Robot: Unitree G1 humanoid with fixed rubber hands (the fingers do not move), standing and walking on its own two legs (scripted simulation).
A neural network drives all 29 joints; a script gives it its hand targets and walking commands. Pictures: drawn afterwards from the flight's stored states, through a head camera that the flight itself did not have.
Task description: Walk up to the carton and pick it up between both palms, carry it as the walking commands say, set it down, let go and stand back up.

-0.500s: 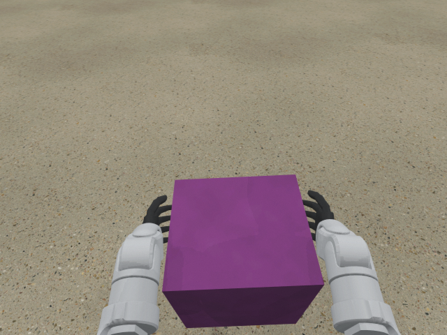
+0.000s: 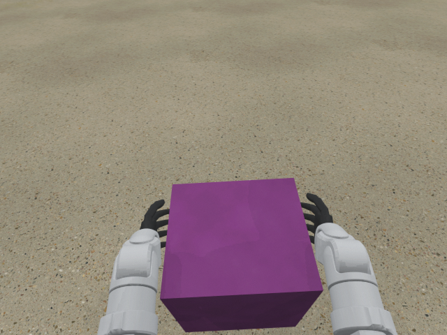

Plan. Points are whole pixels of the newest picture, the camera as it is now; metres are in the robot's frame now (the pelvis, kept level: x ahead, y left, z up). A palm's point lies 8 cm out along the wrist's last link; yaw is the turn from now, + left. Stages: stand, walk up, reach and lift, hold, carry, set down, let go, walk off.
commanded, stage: hold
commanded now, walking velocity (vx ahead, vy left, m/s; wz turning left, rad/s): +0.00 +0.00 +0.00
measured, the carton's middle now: (236, 259) +0.27 +0.00 -0.03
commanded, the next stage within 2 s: carry in 0.48 s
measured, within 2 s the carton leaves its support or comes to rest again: neither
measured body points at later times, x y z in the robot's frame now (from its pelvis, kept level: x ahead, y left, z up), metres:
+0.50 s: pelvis +0.00 +0.00 +0.00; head -0.05 +0.00 +0.45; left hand +0.30 +0.16 +0.03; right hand +0.30 -0.16 +0.03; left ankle +0.04 +0.12 -0.73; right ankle +0.04 -0.11 -0.73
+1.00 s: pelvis -0.01 -0.03 -0.02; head -0.03 -0.04 +0.43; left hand +0.28 +0.14 +0.07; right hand +0.29 -0.19 +0.07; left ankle +0.01 +0.07 -0.71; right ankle +0.04 -0.11 -0.73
